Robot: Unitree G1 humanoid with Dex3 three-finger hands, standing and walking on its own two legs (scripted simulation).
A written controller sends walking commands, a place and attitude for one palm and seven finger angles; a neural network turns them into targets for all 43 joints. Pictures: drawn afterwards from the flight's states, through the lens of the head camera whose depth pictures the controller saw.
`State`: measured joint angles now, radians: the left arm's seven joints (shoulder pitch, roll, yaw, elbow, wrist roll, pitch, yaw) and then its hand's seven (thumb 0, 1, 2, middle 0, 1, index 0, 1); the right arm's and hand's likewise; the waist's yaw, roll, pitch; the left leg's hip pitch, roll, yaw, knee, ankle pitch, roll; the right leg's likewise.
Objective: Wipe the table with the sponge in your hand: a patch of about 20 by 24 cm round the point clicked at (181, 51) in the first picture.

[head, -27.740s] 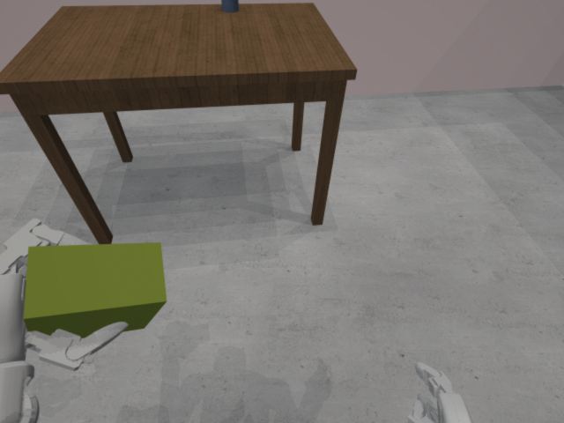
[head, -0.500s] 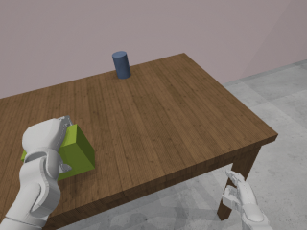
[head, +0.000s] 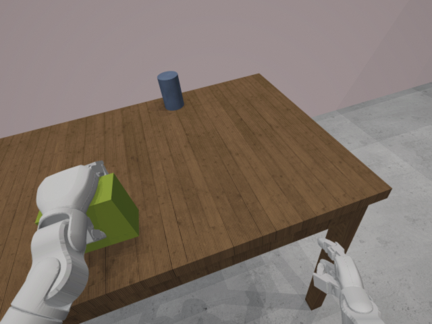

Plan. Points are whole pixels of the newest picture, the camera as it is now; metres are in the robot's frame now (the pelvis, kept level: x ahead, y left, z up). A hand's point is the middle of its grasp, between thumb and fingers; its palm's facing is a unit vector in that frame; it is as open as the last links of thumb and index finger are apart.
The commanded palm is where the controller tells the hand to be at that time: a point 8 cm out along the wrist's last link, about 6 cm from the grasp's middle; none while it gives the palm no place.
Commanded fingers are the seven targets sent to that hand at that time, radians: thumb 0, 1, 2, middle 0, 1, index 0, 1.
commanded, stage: lower the sponge onto the table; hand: left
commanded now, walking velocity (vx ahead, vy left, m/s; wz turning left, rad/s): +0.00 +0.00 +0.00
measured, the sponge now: (98, 221) +0.25 +0.27 +0.09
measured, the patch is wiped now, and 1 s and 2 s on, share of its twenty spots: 0.00 0.00 0.20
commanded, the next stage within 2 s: wipe forward along the first lane in 1.38 s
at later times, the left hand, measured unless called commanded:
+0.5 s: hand (89, 210) +0.24 +0.28 +0.12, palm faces +0.06 -0.09 -0.99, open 10.5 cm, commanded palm +0.20 +0.28 +0.20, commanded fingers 0.00 0.10 1.30 -1.20 -1.60 -1.20 -1.60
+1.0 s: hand (86, 220) +0.23 +0.29 +0.11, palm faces +0.07 -0.10 -0.99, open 10.5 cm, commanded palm +0.20 +0.28 +0.17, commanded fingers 0.00 0.10 1.30 -1.20 -1.60 -1.20 -1.60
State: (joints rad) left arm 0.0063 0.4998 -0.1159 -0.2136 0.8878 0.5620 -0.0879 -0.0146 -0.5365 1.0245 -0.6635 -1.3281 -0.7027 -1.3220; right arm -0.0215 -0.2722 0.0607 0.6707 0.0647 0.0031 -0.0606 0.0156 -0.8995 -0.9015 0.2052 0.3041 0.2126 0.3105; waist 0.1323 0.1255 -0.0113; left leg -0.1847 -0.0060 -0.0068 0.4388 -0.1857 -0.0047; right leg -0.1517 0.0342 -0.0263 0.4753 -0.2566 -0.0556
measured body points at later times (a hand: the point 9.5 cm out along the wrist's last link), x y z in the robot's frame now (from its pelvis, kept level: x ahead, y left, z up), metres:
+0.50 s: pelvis +0.00 +0.00 +0.00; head -0.02 -0.05 +0.45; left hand +0.24 +0.28 +0.18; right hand +0.27 -0.19 -0.07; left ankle +0.04 +0.13 -0.74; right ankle +0.01 -0.08 -0.74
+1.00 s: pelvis +0.00 +0.01 +0.00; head -0.02 -0.04 +0.45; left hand +0.23 +0.29 +0.16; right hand +0.26 -0.18 -0.07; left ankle +0.04 +0.13 -0.74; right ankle +0.01 -0.08 -0.74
